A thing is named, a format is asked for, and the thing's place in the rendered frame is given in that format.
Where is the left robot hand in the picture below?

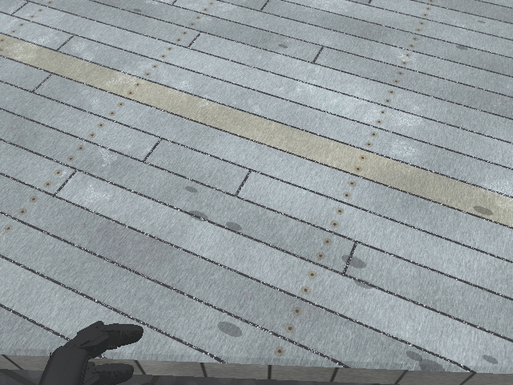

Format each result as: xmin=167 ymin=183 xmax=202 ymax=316
xmin=38 ymin=321 xmax=155 ymax=385

